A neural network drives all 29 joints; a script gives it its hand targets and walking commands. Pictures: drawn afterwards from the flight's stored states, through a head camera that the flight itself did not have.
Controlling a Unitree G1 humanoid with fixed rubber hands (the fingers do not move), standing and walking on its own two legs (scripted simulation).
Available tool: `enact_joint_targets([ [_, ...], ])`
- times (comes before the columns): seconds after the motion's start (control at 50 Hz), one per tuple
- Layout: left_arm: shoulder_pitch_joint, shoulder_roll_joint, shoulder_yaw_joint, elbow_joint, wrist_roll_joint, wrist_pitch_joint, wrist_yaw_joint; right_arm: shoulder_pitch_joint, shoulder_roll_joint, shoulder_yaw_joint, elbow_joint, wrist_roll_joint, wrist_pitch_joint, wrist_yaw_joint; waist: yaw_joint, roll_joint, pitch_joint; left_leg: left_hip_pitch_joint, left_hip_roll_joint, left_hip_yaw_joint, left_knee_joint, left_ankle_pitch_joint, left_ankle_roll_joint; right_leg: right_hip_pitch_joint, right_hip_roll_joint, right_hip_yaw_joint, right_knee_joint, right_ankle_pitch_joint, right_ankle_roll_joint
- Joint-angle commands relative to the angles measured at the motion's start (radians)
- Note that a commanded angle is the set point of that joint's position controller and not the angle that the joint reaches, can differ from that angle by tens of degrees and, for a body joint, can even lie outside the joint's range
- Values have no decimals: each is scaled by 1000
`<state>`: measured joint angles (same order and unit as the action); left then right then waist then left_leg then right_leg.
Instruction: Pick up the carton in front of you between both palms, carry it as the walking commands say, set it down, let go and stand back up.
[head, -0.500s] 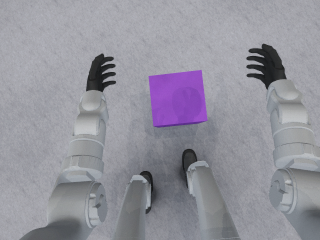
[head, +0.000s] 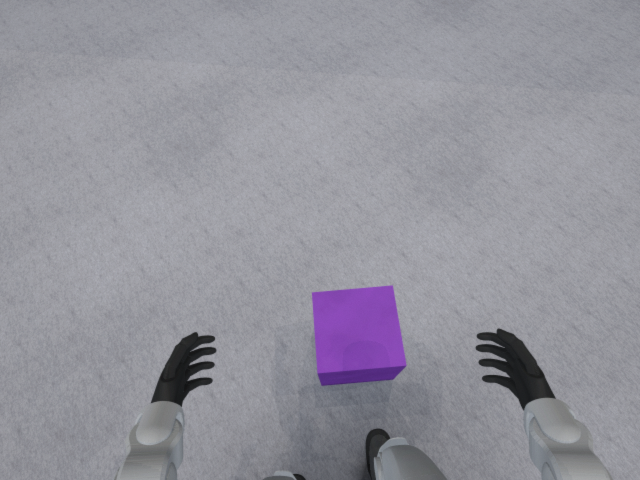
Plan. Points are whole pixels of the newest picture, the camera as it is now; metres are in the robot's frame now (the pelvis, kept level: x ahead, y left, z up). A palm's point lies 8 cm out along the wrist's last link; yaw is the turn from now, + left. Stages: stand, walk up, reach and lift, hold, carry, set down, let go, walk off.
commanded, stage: let go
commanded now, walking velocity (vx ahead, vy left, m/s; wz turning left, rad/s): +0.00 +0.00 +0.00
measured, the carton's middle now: (355, 338) +0.41 -0.06 -0.63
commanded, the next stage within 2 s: stand in 0.60 s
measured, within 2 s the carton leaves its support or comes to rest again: neither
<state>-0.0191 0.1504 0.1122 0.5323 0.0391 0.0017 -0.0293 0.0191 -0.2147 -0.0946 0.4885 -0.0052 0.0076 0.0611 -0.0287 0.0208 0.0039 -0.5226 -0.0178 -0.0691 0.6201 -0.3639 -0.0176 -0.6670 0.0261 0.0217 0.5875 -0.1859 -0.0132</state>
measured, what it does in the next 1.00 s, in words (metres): shifts its weight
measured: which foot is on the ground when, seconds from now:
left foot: down 0.00-1.00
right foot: down 0.00-1.00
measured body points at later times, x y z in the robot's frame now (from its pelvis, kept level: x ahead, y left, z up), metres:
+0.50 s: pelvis +0.02 +0.02 +0.02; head +0.04 +0.02 +0.47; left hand +0.20 +0.25 -0.05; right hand +0.19 -0.21 -0.06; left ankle -0.05 +0.13 -0.72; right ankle +0.05 -0.11 -0.72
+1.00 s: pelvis +0.07 +0.02 +0.00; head +0.07 +0.03 +0.45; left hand +0.16 +0.27 -0.13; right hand +0.13 -0.25 -0.10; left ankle -0.05 +0.13 -0.72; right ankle +0.05 -0.11 -0.72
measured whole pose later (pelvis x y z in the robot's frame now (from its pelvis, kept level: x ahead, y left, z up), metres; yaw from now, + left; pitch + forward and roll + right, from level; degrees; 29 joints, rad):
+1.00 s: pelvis +0.07 +0.02 +0.00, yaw -4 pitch +4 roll -1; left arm 0.32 0.24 0.01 0.82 0.03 -0.05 0.01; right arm 0.38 -0.26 -0.02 0.65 -0.01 -0.03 -0.04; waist -0.02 0.01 -0.09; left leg -0.16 0.00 -0.01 0.58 -0.49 0.01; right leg -0.37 0.06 0.08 0.64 -0.34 0.01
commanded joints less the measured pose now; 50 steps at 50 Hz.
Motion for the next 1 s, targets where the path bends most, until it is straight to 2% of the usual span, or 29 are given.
enact_joint_targets([
  [0.0, 70, 102, 1, -116, -13, -29, -7, 80, -85, 1, -128, 11, -25, -8, 1, -32, -295, -26, -17, 47, -187, 183, 10, 685, 0, 13, -57, 317, 26],
  [0.08, 152, 110, -24, -145, -20, -22, -14, 155, -93, 16, -157, 13, -13, -8, 14, 10, -166, 63, -3, 41, -268, 206, 13, 744, 17, -5, -115, 279, 31],
  [0.18, 174, 120, -43, -185, -28, 17, -25, 186, -109, 23, -181, 8, 35, 3, 17, 54, -20, 48, 27, 35, -342, 142, 25, 821, 42, -26, -129, 205, 35],
  [0.24, 179, 122, -49, -192, -29, 46, -31, 185, -115, 22, -187, 4, 69, 6, 20, 57, 38, 20, 39, 33, -365, 116, 31, 868, 50, -31, -121, 187, 36],
  [0.3, 179, 124, -50, -190, -29, 69, -37, 181, -117, 19, -185, -2, 94, 6, 19, 36, 64, 24, 41, 32, -364, 125, 32, 887, 50, -29, -118, 191, 36],
  [0.4, 197, 132, -40, -185, -22, 91, -42, 194, -111, 15, -184, -10, 112, 2, 23, -1, 39, 112, 24, 34, -325, 245, 18, 876, 40, -15, -132, 264, 31],
  [0.54, 199, 140, -32, -184, -7, 91, -43, 200, -100, 13, -179, -7, 106, 2, 30, 10, -9, 181, 10, 35, -296, 357, 5, 877, 29, 3, -140, 352, 20],
  [0.56, 247, 143, -54, -123, -36, 67, -19, 170, -138, 6, -194, -18, 158, -22, 33, -10, -81, 253, 6, 36, -255, 426, 4, 841, 60, -4, -96, 334, 22],
  [0.58, 237, 139, -54, -139, -43, 60, -9, 204, -131, 20, -193, -10, 170, -31, 31, 12, -69, 238, 2, 40, -240, 453, -7, 814, 58, -2, -95, 322, 20],
  [0.6, 343, 206, -37, 46, 4, 2, 29, 276, -149, 18, -35, -29, 58, -62, 33, -71, -65, 326, 62, 81, -197, -77, -20, 540, -109, 68, -186, 39, 59],
  [0.62, 316, 239, -34, 34, 14, -21, 47, 317, -135, 21, -28, -54, 16, -77, 12, -106, 2, 341, 69, 29, -200, -132, -16, 407, -104, 110, -225, -168, 56],
  [0.64, 278, 221, -38, 40, 12, -38, 51, 300, -134, 24, -10, -57, -12, -82, 9, -74, 51, 315, 88, 4, -202, -144, -3, 317, -92, 116, -232, -220, 55],
  [0.66, 266, 206, -43, 55, 10, -50, 47, 282, -137, 27, -1, -51, -33, -85, 11, -29, 60, 289, 107, -16, -210, -141, 9, 296, -80, 112, -212, -177, 50],
  [0.7, 254, 180, -51, 83, -2, -74, 33, 257, -140, 29, 13, -38, -60, -86, 19, 33, -13, 257, 126, -47, -221, -55, 19, 368, -67, 98, -131, 27, 34],
  [0.74, 273, 186, -53, 119, -5, -90, 28, 264, -144, 31, 31, -30, -75, -88, 24, 8, -81, 287, 115, -35, -178, 108, 12, 407, -78, 116, -87, 188, 19],
  [0.78, 310, 194, -57, 159, -8, -91, 30, 302, -152, 32, 53, -22, -77, -93, 21, -4, -117, 322, 111, -20, -139, 245, 7, 412, -77, 122, -52, 276, 9],
  [0.84, 344, 196, -64, 200, -12, -79, 37, 343, -152, 40, 75, -14, -67, -99, 19, 13, -108, 328, 113, -6, -113, 356, 10, 392, -65, 113, -21, 274, 4],
  [0.98, 372, 200, -76, 249, -16, -54, 50, 410, -158, 49, 113, -7, -44, -112, 15, 8, -79, 313, 114, 26, -86, 477, 26, 375, -56, 107, 35, 289, -7],
])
